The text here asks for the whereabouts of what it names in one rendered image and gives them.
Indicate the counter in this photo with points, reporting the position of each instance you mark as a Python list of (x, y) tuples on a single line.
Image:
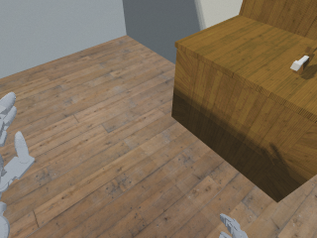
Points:
[(234, 89)]

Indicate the tap lever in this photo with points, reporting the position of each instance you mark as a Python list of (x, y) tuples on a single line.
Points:
[(298, 63)]

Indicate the robot left forearm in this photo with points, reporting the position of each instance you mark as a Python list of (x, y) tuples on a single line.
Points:
[(4, 223)]

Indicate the robot left hand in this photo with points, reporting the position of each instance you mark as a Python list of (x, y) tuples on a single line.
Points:
[(17, 167)]

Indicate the robot right hand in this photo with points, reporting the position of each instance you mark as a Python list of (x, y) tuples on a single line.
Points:
[(233, 227)]

